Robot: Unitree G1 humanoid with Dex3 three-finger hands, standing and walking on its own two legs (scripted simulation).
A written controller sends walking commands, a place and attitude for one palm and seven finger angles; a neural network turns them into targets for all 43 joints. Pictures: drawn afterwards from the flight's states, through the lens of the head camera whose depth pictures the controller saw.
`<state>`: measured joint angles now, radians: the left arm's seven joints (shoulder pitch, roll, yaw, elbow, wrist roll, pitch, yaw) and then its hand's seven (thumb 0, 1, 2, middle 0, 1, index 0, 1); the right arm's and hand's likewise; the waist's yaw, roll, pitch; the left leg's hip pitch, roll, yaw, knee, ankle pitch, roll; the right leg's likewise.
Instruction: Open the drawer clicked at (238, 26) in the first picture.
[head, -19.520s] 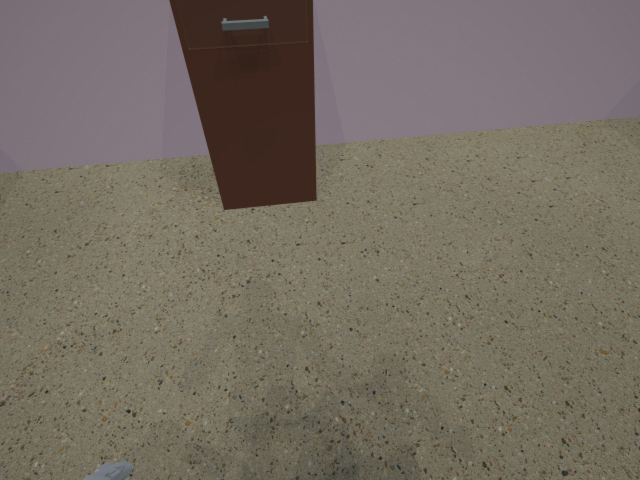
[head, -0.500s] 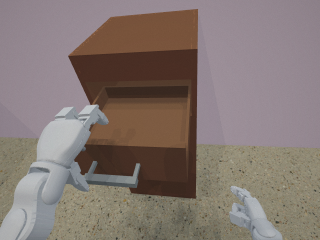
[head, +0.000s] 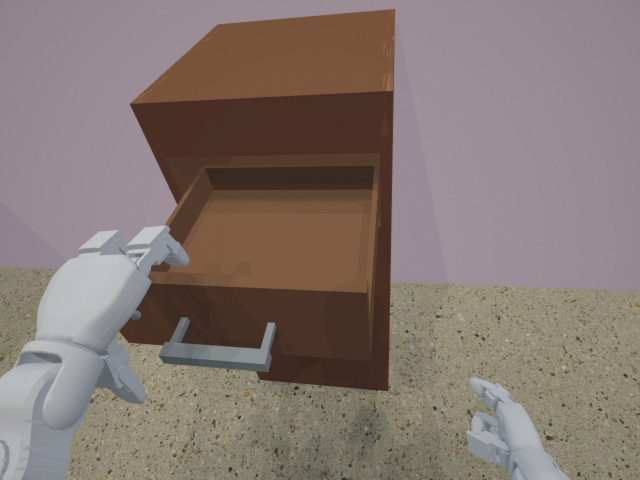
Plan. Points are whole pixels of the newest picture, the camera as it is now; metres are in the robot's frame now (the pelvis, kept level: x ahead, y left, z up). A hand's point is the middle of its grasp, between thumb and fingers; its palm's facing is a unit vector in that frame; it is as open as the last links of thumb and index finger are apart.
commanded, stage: draw the hand back to the body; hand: left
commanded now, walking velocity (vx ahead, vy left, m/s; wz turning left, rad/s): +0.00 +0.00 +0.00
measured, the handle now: (220, 342) +0.27 +0.19 +0.04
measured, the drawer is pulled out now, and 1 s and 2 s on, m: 0.29 0.29 0.29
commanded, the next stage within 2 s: step back with the hand held close in 1.22 s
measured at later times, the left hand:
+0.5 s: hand (125, 280) +0.22 +0.21 +0.22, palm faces +0.36 -0.88 -0.32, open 13.0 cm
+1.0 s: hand (109, 283) +0.22 +0.23 +0.21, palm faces +0.41 -0.81 -0.41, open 8.8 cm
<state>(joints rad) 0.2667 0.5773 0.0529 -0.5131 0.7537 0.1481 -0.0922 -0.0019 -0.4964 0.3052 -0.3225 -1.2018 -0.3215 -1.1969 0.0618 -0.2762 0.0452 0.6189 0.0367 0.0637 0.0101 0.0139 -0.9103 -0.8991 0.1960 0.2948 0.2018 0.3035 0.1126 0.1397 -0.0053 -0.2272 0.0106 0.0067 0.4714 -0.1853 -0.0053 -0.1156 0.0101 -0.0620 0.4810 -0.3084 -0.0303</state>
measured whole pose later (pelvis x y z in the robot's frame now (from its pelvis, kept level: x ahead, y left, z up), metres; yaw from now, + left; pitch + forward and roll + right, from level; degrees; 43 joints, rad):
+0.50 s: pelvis +0.02 +0.01 +0.00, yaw -1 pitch -5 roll +0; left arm 0.40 0.32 0.28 -0.61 -0.07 -0.15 0.10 -0.01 -0.29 0.40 -0.30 -1.06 -0.30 -1.06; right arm 0.19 -0.20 0.05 0.62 0.01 -0.14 -0.06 0.01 -0.91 -0.90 0.20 0.30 0.20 0.30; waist 0.06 0.04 0.03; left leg -0.16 0.02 0.03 0.47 -0.22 0.00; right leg -0.04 0.02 -0.04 0.43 -0.31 -0.02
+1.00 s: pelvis +0.03 +0.01 +0.00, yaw -1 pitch -3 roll +0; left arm 0.50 0.37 0.36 -0.59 -0.09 -0.13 0.10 0.00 0.55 0.76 -0.24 -0.52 -0.24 -0.51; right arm 0.16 -0.22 0.01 0.62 0.02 -0.10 -0.06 0.01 -0.91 -0.90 0.20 0.30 0.20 0.30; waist 0.06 0.07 0.00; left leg -0.18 0.01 0.03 0.47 -0.24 0.00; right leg -0.05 0.01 -0.04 0.41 -0.32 -0.02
